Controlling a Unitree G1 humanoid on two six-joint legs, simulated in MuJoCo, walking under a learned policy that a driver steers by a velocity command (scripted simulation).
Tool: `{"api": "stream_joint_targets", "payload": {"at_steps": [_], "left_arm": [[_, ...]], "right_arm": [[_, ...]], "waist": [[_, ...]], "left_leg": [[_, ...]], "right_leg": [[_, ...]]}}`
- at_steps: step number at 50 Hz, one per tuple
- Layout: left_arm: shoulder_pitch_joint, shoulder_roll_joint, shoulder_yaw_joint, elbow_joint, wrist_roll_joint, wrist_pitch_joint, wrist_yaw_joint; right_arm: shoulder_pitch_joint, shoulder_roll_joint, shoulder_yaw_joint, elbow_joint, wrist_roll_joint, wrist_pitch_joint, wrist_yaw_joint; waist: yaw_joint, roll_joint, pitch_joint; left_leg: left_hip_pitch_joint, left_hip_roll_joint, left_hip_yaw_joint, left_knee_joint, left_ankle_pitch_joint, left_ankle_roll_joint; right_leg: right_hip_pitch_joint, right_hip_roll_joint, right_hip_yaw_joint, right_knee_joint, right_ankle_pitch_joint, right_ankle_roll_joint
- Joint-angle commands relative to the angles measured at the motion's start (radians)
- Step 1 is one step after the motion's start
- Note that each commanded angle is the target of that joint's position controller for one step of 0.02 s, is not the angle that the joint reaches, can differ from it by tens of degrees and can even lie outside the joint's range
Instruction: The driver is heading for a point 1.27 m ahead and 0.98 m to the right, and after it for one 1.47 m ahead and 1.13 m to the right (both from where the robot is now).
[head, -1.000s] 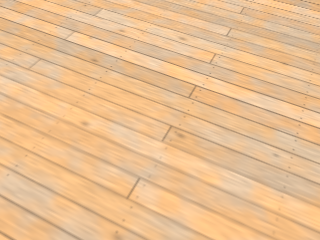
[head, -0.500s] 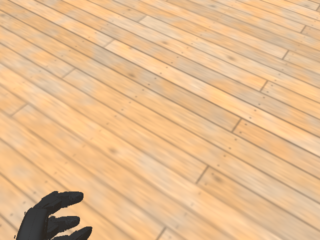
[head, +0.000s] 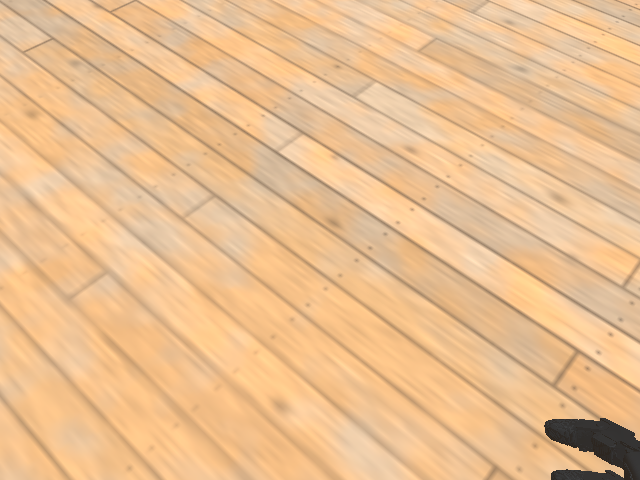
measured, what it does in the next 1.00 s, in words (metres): walks ahead, turning right: right foot, then left foot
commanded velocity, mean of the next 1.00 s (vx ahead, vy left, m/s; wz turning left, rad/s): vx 0.50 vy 0.00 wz -0.55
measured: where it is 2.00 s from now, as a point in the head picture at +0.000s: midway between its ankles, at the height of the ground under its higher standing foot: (592, 327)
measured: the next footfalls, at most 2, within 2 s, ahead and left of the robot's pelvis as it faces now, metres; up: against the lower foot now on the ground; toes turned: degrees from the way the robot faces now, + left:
right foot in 0.48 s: +0.38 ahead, -0.18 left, +0.00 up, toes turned -20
left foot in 0.98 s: +0.72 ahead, -0.12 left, +0.00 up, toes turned -38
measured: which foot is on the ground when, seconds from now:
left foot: down 0.00-0.50, up 0.52-0.96, down 0.98-1.00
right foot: up 0.00-0.46, down 0.48-0.98, up 1.00-1.00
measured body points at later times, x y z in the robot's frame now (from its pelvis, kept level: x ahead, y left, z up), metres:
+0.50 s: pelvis +0.26 -0.05 -0.01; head +0.29 -0.07 +0.44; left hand +0.55 +0.11 -0.08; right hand +0.18 -0.34 -0.14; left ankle +0.10 +0.12 -0.71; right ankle +0.34 -0.16 -0.73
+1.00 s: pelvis +0.53 -0.13 -0.01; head +0.55 -0.15 +0.44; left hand +0.73 +0.10 -0.12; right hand +0.59 -0.47 -0.07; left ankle +0.69 -0.10 -0.73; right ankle +0.34 -0.16 -0.71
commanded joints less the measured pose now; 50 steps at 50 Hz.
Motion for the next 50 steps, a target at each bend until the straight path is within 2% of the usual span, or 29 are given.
{"api": "stream_joint_targets", "payload": {"at_steps": [1,2,3,4,6,11,14,18,20,22,23,24,25,26,27,28,29,30,31,33,36,39,42,44,46,47,48,49,50], "left_arm": [[0.022,0.107,0.010,-0.107,-0.030,-0.030,0.008],[-0.055,0.136,0.022,-0.121,-0.031,-0.026,0.008],[-0.078,0.118,0.022,-0.120,-0.023,-0.018,0.010],[-0.097,0.107,0.026,-0.126,-0.011,-0.010,0.009],[-0.102,0.068,0.023,-0.137,-0.013,0.009,0.000],[-0.192,0.033,0.013,-0.194,-0.005,0.025,-0.014],[-0.285,0.022,0.002,-0.228,-0.003,0.020,-0.035],[-0.401,0.027,-0.002,-0.287,-0.004,0.021,-0.057],[-0.416,0.045,0.005,-0.310,-0.004,0.023,-0.066],[-0.344,0.086,0.027,-0.309,-0.002,0.029,-0.066],[-0.218,0.124,0.051,-0.279,-0.005,0.032,-0.062],[-0.042,0.188,0.088,-0.231,-0.006,0.040,-0.046],[0.005,0.308,0.113,-0.219,-0.013,0.045,-0.025],[0.005,0.299,0.098,-0.261,-0.008,0.028,-0.031],[-0.010,0.221,0.074,-0.251,0.001,0.012,-0.039],[-0.056,0.193,0.065,-0.247,0.002,0.002,-0.039],[-0.128,0.159,0.054,-0.257,0.000,-0.001,-0.037],[-0.180,0.130,0.044,-0.272,0.008,-0.002,-0.033],[-0.204,0.120,0.040,-0.285,0.017,-0.003,-0.030],[-0.200,0.129,0.043,-0.281,0.013,-0.008,-0.021],[-0.149,0.155,0.051,-0.258,0.008,-0.008,-0.001],[-0.108,0.158,0.052,-0.239,0.001,0.001,0.010],[-0.059,0.166,0.055,-0.215,-0.006,0.008,0.014],[-0.043,0.156,0.053,-0.205,-0.008,0.014,0.018],[-0.051,0.158,0.056,-0.204,-0.005,0.021,0.022],[-0.063,0.152,0.055,-0.207,-0.004,0.025,0.022],[-0.072,0.124,0.045,-0.213,-0.001,0.026,0.019],[-0.073,0.066,0.022,-0.230,0.010,0.022,0.014],[0.063,-0.002,0.002,-0.254,-0.011,0.013,0.015]], "right_arm": [[0.365,-0.205,-0.074,0.032,-0.006,0.011,-0.003],[0.315,-0.154,-0.059,0.028,-0.001,0.008,-0.003],[0.253,-0.128,-0.049,0.027,-0.005,0.005,0.001],[0.211,-0.100,-0.044,0.032,-0.008,0.003,0.002],[0.183,-0.095,-0.047,0.046,-0.013,-0.006,0.000],[0.206,-0.140,-0.069,0.090,-0.010,-0.013,-0.014],[0.219,-0.168,-0.076,0.105,-0.005,-0.004,-0.021],[0.281,-0.199,-0.087,0.137,0.014,0.016,-0.024],[0.288,-0.219,-0.093,0.145,0.022,0.031,-0.026],[0.282,-0.251,-0.101,0.141,0.028,0.046,-0.032],[0.269,-0.257,-0.102,0.136,0.031,0.056,-0.036],[0.274,-0.236,-0.092,0.129,0.025,0.055,-0.041],[0.354,-0.107,-0.051,0.081,-0.023,0.040,-0.032],[0.329,-0.101,-0.033,0.051,-0.007,-0.002,-0.019],[0.189,-0.186,-0.056,0.022,0.038,-0.026,-0.008],[0.157,-0.178,-0.052,0.007,0.045,-0.039,-0.008],[0.167,-0.171,-0.053,0.025,0.021,-0.041,-0.018],[0.188,-0.181,-0.061,0.034,0.002,-0.032,-0.022],[0.204,-0.180,-0.064,0.037,-0.003,-0.019,-0.020],[0.209,-0.152,-0.060,0.035,-0.013,0.001,-0.020],[0.109,-0.119,-0.049,0.001,-0.017,0.011,-0.022],[-0.004,-0.092,-0.036,-0.027,-0.009,0.003,-0.012],[-0.080,-0.105,-0.036,-0.052,0.006,-0.009,0.004],[-0.088,-0.129,-0.044,-0.060,0.009,-0.017,0.013],[-0.054,-0.150,-0.054,-0.056,0.011,-0.025,0.017],[-0.001,-0.159,-0.061,-0.044,0.011,-0.030,0.015],[0.093,-0.181,-0.075,-0.021,0.005,-0.034,0.008],[0.233,-0.227,-0.089,-0.009,-0.014,-0.038,-0.001],[0.343,-0.312,-0.110,0.018,-0.028,-0.026,-0.003]], "waist": [[-0.186,0.241,-0.242],[-0.182,0.174,-0.141],[-0.150,0.112,-0.093],[-0.130,0.115,-0.052],[-0.103,0.127,-0.024],[-0.102,0.061,0.012],[-0.133,0.053,0.038],[-0.165,0.044,0.075],[-0.150,0.057,0.066],[-0.092,0.096,-0.007],[-0.017,0.092,-0.075],[0.068,0.056,-0.163],[0.000,-0.207,-0.243],[-0.004,-0.196,-0.418],[0.043,-0.081,-0.308],[0.010,-0.060,-0.188],[-0.041,0.000,-0.119],[-0.082,-0.017,-0.087],[-0.105,-0.038,-0.079],[-0.118,-0.035,-0.070],[-0.089,-0.037,-0.032],[-0.043,-0.067,-0.014],[-0.015,-0.076,-0.001],[-0.019,-0.083,-0.004],[-0.043,-0.112,-0.009],[-0.073,-0.127,-0.022],[-0.122,-0.118,-0.073],[-0.183,-0.041,-0.206],[-0.141,0.256,-0.349]], "left_leg": [[0.715,0.393,-0.662,-0.256,-0.386,0.205],[0.617,0.358,-0.500,-0.258,-0.332,0.171],[0.515,0.313,-0.389,-0.279,-0.205,0.155],[0.448,0.280,-0.304,-0.305,-0.117,0.151],[0.367,0.252,-0.185,-0.354,0.003,0.150],[0.373,0.255,-0.007,-0.403,0.178,0.172],[0.377,0.239,0.095,-0.414,0.191,0.154],[0.473,0.267,0.160,-0.387,0.226,0.131],[0.529,0.278,0.191,-0.319,0.391,0.112],[0.554,0.273,0.224,-0.151,0.732,0.091],[0.517,0.250,0.248,0.024,0.814,0.071],[0.355,0.212,0.260,0.273,0.694,0.032],[-0.075,0.084,0.245,0.648,-0.125,-0.031],[-0.280,-0.052,-0.003,0.847,-0.505,-0.043],[-0.384,0.004,-0.074,0.864,-0.416,-0.022],[-0.388,0.043,-0.062,0.791,-0.320,-0.003],[-0.325,0.083,-0.063,0.708,-0.253,-0.007],[-0.246,0.109,-0.068,0.640,-0.209,-0.015],[-0.189,0.117,-0.070,0.612,-0.182,-0.024],[-0.156,0.109,-0.050,0.542,-0.144,-0.054],[-0.180,0.082,-0.038,0.359,0.010,-0.088],[-0.119,0.034,-0.036,0.130,0.183,-0.091],[-0.073,0.004,-0.047,0.023,0.224,-0.080],[-0.061,-0.003,-0.068,-0.030,0.181,-0.063],[-0.014,-0.008,-0.072,-0.049,0.087,-0.037],[0.055,-0.013,-0.056,-0.071,0.059,-0.017],[0.202,-0.006,-0.045,-0.105,0.064,0.012],[0.454,0.134,-0.169,-0.078,0.024,0.075],[0.812,0.373,-0.606,-0.143,-0.155,0.239]], "right_leg": [[-0.644,-0.025,0.042,0.602,-0.092,-0.017],[-0.667,-0.057,0.031,0.616,-0.001,-0.022],[-0.624,-0.092,0.019,0.592,0.075,-0.013],[-0.605,-0.116,0.019,0.547,0.124,-0.008],[-0.545,-0.142,0.006,0.516,0.181,0.000],[-0.593,-0.147,-0.001,0.329,0.345,0.020],[-0.549,-0.133,-0.055,0.156,0.473,0.009],[-0.550,-0.114,-0.110,0.030,0.455,-0.027],[-0.517,-0.083,-0.147,-0.003,0.377,-0.059],[-0.372,-0.010,-0.208,-0.003,0.272,-0.102],[-0.202,0.037,-0.228,-0.043,0.279,-0.132],[0.085,0.049,-0.178,-0.086,0.319,-0.173],[0.449,-0.212,0.269,-0.101,0.296,-0.307],[0.582,-0.359,0.751,-0.297,0.083,-0.442],[0.516,-0.335,0.643,-0.359,0.103,-0.370],[0.373,-0.297,0.506,-0.362,0.175,-0.334],[0.222,-0.251,0.394,-0.361,0.278,-0.301],[0.106,-0.215,0.317,-0.376,0.373,-0.285],[0.035,-0.192,0.287,-0.400,0.416,-0.282],[-0.041,-0.171,0.233,-0.421,0.510,-0.291],[-0.090,-0.134,0.171,-0.427,0.529,-0.270],[-0.115,-0.095,0.147,-0.411,0.425,-0.223],[-0.092,-0.118,0.202,-0.380,0.360,-0.210],[-0.030,-0.140,0.261,-0.321,0.340,-0.201],[0.008,-0.159,0.315,-0.262,0.365,-0.187],[0.008,-0.152,0.325,-0.224,0.394,-0.174],[-0.015,-0.105,0.301,-0.129,0.443,-0.146],[-0.118,-0.046,0.232,0.120,0.366,-0.110],[-0.473,0.107,0.088,0.466,-0.062,-0.030]]}}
